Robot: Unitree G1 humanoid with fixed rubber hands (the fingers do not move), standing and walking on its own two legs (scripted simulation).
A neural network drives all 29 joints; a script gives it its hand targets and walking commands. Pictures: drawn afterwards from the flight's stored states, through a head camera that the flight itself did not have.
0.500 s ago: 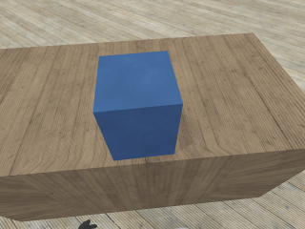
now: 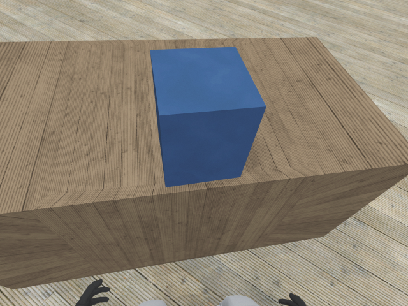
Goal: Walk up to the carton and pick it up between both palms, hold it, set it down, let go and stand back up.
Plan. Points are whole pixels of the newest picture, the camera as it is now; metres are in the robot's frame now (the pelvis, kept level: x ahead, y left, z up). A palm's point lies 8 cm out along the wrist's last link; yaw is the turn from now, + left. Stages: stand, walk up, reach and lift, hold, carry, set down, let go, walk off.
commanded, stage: walk up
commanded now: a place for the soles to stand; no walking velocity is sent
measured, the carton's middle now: (199, 119) +0.51 +0.01 +0.04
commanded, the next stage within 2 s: none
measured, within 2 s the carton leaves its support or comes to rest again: neither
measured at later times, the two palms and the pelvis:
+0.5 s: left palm out of the picture +0.05 +0.20 -0.13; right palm out of the picture +0.04 -0.24 -0.11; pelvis -0.01 -0.03 +0.01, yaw +10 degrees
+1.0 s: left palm out of the picture +0.02 +0.20 -0.14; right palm (313, 305) +0.14 -0.24 -0.11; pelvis +0.00 -0.04 -0.01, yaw +14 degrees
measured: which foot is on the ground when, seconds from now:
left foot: down 0.00-1.00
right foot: up 0.00-0.06, down 0.08-1.00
